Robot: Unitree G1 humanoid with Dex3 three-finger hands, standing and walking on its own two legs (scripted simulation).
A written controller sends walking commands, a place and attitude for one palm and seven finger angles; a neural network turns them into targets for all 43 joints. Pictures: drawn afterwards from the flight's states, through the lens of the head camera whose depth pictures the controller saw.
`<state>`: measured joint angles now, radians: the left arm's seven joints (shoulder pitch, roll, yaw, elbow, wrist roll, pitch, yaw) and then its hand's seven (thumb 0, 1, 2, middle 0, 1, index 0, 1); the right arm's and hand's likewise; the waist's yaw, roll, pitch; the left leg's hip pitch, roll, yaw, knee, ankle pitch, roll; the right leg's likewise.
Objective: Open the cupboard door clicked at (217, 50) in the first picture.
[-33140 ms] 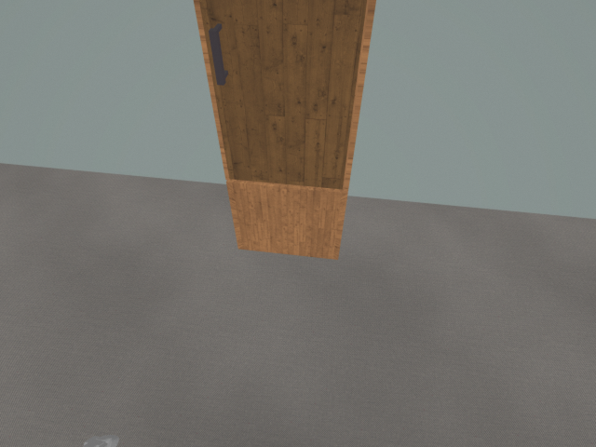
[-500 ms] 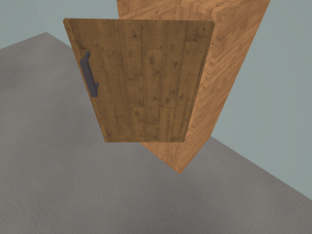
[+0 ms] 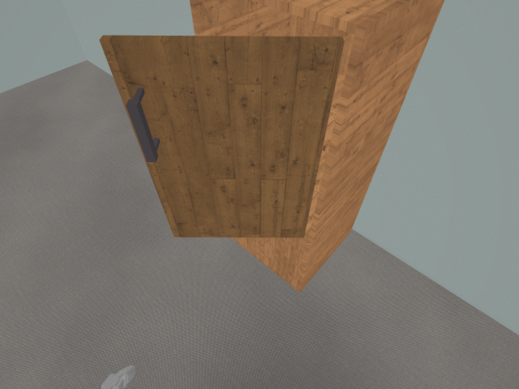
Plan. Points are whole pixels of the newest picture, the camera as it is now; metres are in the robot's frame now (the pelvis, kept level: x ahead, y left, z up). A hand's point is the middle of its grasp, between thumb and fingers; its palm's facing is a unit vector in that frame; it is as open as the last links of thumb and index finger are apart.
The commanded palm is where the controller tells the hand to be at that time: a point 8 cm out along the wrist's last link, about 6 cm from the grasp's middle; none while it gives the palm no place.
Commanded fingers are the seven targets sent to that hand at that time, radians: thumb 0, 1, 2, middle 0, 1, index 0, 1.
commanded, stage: raise the hand with hooked fingers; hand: left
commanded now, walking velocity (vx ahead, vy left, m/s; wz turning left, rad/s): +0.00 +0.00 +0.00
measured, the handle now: (146, 126) +0.54 +0.26 +0.10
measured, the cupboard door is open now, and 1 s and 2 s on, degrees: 42 42 42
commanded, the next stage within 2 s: move the hooked fingers beside the handle in 2.00 s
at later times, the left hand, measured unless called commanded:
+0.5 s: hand (122, 373) +0.14 +0.20 +0.00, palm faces +0.09 -0.99 -0.05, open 9.7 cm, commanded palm +0.13 +0.26 +0.00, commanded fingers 0.00 0.18 0.59 -0.25 -0.76 -0.25 -0.76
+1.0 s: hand (84, 307) +0.21 +0.26 +0.05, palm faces +0.09 -1.00 -0.04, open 12.6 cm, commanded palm +0.18 +0.31 +0.06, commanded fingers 0.00 -0.41 0.34 -0.29 -1.14 -0.29 -1.14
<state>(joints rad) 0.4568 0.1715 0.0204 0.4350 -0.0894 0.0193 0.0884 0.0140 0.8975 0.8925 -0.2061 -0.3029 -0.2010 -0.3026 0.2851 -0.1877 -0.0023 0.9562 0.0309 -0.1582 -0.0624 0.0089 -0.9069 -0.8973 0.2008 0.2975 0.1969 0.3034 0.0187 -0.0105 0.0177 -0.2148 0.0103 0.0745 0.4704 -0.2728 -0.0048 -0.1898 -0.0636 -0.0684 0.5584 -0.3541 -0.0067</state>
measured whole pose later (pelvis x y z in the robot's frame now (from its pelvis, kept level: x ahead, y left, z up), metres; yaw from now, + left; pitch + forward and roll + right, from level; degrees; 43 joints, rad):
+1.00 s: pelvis -0.05 +0.02 -0.03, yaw +1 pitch +6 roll -2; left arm 0.14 0.31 0.33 0.16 -0.32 -0.25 -0.33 0.00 -0.18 0.44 -0.28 -0.99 -0.28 -0.99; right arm 0.26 -0.27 0.02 0.63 0.04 -0.26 -0.09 0.01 -0.90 -0.90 0.20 0.30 0.20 0.30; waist 0.01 0.02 -0.06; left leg -0.55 0.04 0.04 0.80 -0.35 0.02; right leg -0.45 -0.04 -0.07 0.76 -0.40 0.02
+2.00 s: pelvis -0.04 -0.01 -0.01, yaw +0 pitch +1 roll +0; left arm -0.11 0.40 0.44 0.36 -0.33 -0.07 -0.43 -0.01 -0.50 0.30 -0.30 -1.20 -0.30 -1.20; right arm 0.26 -0.28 0.05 0.63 0.06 -0.21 -0.12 0.01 -0.90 -0.90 0.20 0.30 0.20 0.30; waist 0.02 0.04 -0.04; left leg -0.35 0.06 0.03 0.60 -0.26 -0.02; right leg -0.27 -0.01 -0.08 0.59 -0.33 -0.01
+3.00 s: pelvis -0.04 +0.01 -0.02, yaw -1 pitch +8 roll -2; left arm -0.65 0.58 0.49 0.97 -0.20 -0.20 -0.43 -0.01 -0.50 0.30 -0.30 -1.20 -0.30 -1.19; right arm 0.36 -0.29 0.04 0.64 0.04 -0.09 -0.09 0.01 -0.90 -0.90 0.20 0.30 0.20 0.30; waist -0.06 0.02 -0.06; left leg -0.54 0.05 0.05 0.70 -0.30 0.01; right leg -0.45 -0.02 -0.06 0.65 -0.34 0.02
